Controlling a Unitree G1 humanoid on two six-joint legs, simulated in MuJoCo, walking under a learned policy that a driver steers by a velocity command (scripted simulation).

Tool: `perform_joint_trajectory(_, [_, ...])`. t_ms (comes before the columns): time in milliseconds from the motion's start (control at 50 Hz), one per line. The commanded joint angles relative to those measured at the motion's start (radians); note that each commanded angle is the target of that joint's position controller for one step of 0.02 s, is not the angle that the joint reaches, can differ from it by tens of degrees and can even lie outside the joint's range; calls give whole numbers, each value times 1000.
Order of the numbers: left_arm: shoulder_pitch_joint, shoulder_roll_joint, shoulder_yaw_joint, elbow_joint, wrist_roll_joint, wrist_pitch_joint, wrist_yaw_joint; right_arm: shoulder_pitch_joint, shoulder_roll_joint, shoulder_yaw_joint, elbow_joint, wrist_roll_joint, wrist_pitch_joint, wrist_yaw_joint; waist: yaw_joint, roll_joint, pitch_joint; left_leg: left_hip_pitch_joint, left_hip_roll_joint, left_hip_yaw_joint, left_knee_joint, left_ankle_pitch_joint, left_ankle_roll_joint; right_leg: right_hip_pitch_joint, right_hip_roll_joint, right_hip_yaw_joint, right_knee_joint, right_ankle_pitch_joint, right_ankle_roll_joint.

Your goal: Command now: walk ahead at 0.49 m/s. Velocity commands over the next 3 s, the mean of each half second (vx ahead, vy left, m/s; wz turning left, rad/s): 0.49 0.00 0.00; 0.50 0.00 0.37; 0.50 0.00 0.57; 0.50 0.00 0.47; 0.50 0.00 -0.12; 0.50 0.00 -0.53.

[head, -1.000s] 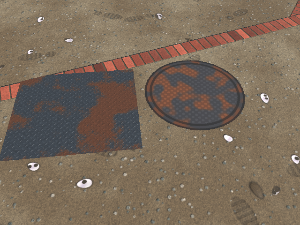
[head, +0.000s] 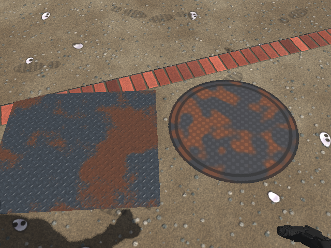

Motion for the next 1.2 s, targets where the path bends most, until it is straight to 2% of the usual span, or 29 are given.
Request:
perform_joint_trajectory(20, [60,64,-4,-70,-24,-60,-19,455,-201,-61,89,-9,9,-8,-186,198,-416,944,378,-829,-282,-373,259,-724,57,162,800,-56,-31])
perform_joint_trajectory(40, [-47,126,14,-112,-51,-79,-21,358,-165,-50,77,-7,3,-11,-164,159,-241,797,352,-662,-295,-297,212,-799,4,134,828,10,-47])
perform_joint_trajectory(60, [-111,136,15,-130,-50,-87,-13,269,-142,-41,57,-10,-4,-10,-130,46,-162,629,320,-528,-319,-160,187,-760,-52,111,781,110,-52])
perform_joint_trajectory(80, [-141,133,24,-135,-36,-83,-3,219,-120,-36,52,-21,-10,-6,-96,8,-106,491,284,-428,-344,-50,170,-711,-89,97,718,171,-49])
perform_joint_trajectory(120, [-99,89,27,-133,-25,-56,0,201,-81,-24,66,-31,-17,1,-42,48,-90,371,236,-325,-400,3,162,-612,-126,102,649,215,-48])
perform_joint_trajectory(160, [-112,67,26,-145,-21,-35,3,231,-96,-26,90,-22,-20,-5,-27,57,-50,312,225,-266,-445,21,175,-623,-142,85,574,226,-34])
perform_joint_trajectory(240, [-281,82,30,-214,-4,-31,2,303,-144,-36,114,-21,-11,-35,-60,36,4,337,213,-203,-484,40,167,-751,-151,66,336,431,6])
perform_joint_trajectory(320, [-430,62,17,-256,-11,-43,-14,372,-163,-38,134,-9,-2,-47,-109,40,20,366,177,-125,-483,54,126,-689,-96,13,77,609,10])
perform_joint_trajectory(420, [-547,80,13,-311,-23,-52,-43,452,-173,-46,175,0,23,-51,-133,48,41,553,252,-140,-406,88,113,-724,-71,22,-47,536,-21])
perform_joint_trajectory(460, [-516,108,22,-315,-24,-57,-52,439,-187,-53,175,0,34,-55,-100,66,15,608,276,-146,-344,196,94,-666,-52,12,-72,457,-48])
perform_joint_trajectory(500, [-317,167,56,-261,-21,-60,-48,405,-178,-48,163,-2,45,-54,10,71,-105,571,219,-107,-105,471,58,-369,6,-33,-105,432,-91])
perform_joint_trajectory(520, [-121,234,81,-216,-9,-61,-38,405,-140,-30,141,-14,45,-53,83,21,-249,397,162,-73,162,341,26,-59,-101,79,-66,445,-147])
perform_joint_trajectory(540, [-7,337,106,-192,5,-53,-34,523,-12,8,126,-18,26,-44,47,-222,-402,-27,-17,-26,564,-159,-52,342,-368,528,-125,304,-300])
perform_joint_trajectory(560, [1,243,79,-192,1,-52,-35,503,-67,-3,145,5,3,-41,70,-216,-453,-148,-35,-191,714,-516,-42,349,-410,732,-258,201,-315])
perform_joint_trajectory(580, [-89,188,61,-205,-3,-55,-33,411,-158,-31,120,37,-7,-41,55,-160,-278,-227,22,-206,765,-459,-23,208,-376,564,-275,192,-250])
perform_joint_trajectory(620, [-242,113,38,-228,-1,-62,-36,332,-146,-39,107,27,1,-55,-7,-77,-115,-169,115,-168,663,-287,-24,-73,-294,309,-347,297,-185])
perform_joint_trajectory(660, [-287,85,32,-219,13,-70,-39,372,-101,-45,121,18,33,-58,-59,-111,-67,-58,151,-172,599,-204,-29,-215,-237,166,-412,362,-154])
perform_joint_trajectory(740, [-255,121,46,-189,22,-79,-23,329,-71,-50,91,13,62,-57,-74,-70,-20,-134,152,-186,514,-70,-46,-236,-228,17,-456,514,-170])
perform_joint_trajectory(840, [-222,150,52,-181,15,-67,3,182,-53,-44,31,0,52,-31,-38,-46,18,-158,134,-122,235,134,-55,-179,-215,-112,-477,552,-148])
perform_joint_trajectory(960, [-122,179,67,-152,-8,-26,13,17,-38,-30,-71,2,52,9,9,-28,64,-232,108,-31,87,32,-13,40,-281,-180,-386,713,-138])
perform_joint_trajectory(1020, [-161,221,79,-173,-16,-6,21,76,-84,-52,-93,6,57,21,-58,-83,-14,-54,20,58,81,-110,38,69,-282,-224,-204,1168,-107])
perform_joint_trajectory(1060, [-199,235,80,-190,-22,6,24,325,-174,-102,-43,13,59,11,-202,-78,-152,307,-61,69,-1,-84,102,-39,-234,-250,149,1230,-62])
perform_joint_trajectory(1080, [-188,205,67,-213,-4,-4,23,466,-269,-137,-12,10,69,-15,-246,48,-241,604,71,-168,-42,-97,162,-295,-180,-251,466,858,-14])
perform_joint_trajectory(1100, [-117,58,25,-268,10,-41,5,409,-348,-145,-40,13,63,-20,-119,277,-331,910,321,-776,-180,-213,373,-737,64,-118,840,-44,51])
perform_joint_trajectory(1120, [-224,138,36,-293,-30,-92,-15,448,-268,-116,-48,-4,54,-17,-187,149,-400,942,347,-883,-294,-252,363,-852,43,107,897,-65,18])
perform_joint_trajectory(1140, [-301,159,41,-319,-61,-112,-23,419,-208,-101,-45,-11,41,-18,-184,106,-273,853,317,-720,-288,-186,312,-910,-7,106,857,9,-12])
perform_joint_trajectory(1160, [-301,150,40,-314,-47,-116,-17,344,-171,-90,-55,-5,31,-15,-125,1,-173,686,268,-584,-286,-77,269,-867,-57,103,743,88,-19])
perform_joint_trajectory(1180, [-300,165,51,-301,-16,-108,-8,278,-132,-78,-71,-2,27,-17,-88,-13,-135,558,227,-489,-295,14,238,-791,-90,98,648,125,-12])
perform_joint_trajectory(1200, [-277,170,57,-299,-6,-93,-8,244,-122,-72,-89,-10,26,-21,-58,3,-114,465,204,-448,-316,71,232,-722,-106,101,606,153,-1])
Next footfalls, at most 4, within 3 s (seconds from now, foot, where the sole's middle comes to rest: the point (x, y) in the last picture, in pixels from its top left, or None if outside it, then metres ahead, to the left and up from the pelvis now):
0.52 right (219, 241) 0.47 -0.14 -0.75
1.08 left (154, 176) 0.74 0.13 -0.75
1.56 right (172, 115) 1.08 0.06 -0.75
2.06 left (97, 109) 1.10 0.44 -0.75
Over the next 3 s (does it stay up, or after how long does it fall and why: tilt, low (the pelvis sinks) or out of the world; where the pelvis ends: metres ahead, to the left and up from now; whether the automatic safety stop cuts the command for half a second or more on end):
stays up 1.48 0.57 0.02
